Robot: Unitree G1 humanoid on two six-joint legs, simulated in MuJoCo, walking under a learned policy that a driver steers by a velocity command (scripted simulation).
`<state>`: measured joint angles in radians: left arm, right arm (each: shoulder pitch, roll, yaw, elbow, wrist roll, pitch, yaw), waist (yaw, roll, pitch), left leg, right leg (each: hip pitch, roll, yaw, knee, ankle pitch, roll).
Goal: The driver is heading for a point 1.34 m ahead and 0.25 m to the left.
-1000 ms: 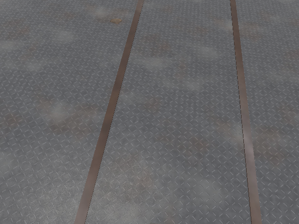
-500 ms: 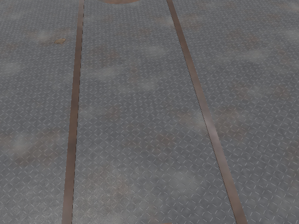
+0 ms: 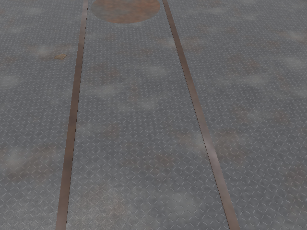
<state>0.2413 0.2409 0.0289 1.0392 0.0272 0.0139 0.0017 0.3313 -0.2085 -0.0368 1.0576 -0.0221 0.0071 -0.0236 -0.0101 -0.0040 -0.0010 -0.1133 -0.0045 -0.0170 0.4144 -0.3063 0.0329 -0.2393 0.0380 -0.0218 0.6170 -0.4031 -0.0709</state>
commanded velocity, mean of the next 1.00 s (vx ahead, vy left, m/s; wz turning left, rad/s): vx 0.44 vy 0.00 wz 0.15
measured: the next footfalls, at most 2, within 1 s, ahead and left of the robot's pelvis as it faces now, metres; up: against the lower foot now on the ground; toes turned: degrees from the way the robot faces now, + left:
left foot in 0.58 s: +0.42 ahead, +0.06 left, +0.00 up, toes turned +5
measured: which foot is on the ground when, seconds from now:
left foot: down 0.00-0.14, up 0.16-0.56, down 0.58-1.00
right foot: down 0.00-0.58, up 0.60-1.00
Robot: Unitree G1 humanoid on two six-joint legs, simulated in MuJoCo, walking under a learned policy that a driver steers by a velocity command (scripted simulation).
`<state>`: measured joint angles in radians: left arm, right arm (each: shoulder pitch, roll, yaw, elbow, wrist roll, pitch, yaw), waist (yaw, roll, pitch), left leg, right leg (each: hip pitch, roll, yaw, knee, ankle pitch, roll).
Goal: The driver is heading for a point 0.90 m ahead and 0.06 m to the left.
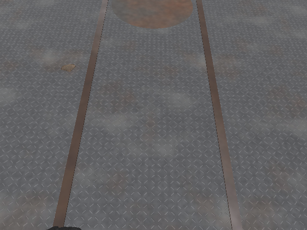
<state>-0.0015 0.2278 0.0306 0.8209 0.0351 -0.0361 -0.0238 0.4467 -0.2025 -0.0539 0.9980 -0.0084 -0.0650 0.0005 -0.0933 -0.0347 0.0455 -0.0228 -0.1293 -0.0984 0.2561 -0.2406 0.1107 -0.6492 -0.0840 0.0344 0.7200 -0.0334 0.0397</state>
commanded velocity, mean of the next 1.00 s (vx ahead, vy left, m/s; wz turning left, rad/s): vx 0.50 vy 0.00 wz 0.20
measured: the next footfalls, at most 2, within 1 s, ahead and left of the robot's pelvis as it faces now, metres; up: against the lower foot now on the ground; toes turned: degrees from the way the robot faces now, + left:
right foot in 0.14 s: +0.27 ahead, -0.13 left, +0.00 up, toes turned +8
left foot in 0.64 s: +0.45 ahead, +0.15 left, +0.00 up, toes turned +20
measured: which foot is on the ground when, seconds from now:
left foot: down 0.00-0.16, up 0.18-0.62, down 0.64-1.00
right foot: up 0.00-0.12, down 0.14-0.64, up 0.66-1.00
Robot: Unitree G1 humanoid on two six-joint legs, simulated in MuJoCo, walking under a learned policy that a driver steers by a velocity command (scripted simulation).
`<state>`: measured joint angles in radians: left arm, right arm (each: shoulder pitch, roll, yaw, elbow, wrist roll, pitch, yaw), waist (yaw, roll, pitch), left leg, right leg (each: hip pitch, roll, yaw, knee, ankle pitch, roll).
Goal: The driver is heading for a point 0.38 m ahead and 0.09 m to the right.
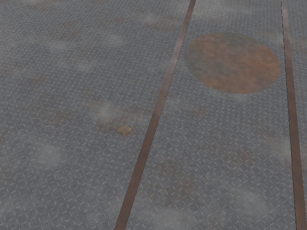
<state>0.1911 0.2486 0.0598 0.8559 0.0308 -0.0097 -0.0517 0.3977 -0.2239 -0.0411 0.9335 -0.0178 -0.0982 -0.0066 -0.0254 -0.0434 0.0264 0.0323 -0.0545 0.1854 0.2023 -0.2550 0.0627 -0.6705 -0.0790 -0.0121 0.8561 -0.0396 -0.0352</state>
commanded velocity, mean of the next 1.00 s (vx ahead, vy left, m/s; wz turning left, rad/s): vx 0.23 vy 0.00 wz -0.24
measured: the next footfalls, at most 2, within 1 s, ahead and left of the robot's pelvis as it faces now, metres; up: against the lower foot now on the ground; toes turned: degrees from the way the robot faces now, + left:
right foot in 0.18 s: +0.25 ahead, -0.10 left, +0.00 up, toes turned -10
left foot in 0.66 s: +0.45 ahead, +0.02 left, +0.00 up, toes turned -14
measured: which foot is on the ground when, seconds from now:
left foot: down 0.00-0.16, up 0.18-0.64, down 0.66-1.00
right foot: up 0.00-0.16, down 0.18-0.68, up 0.70-0.90, down 0.92-1.00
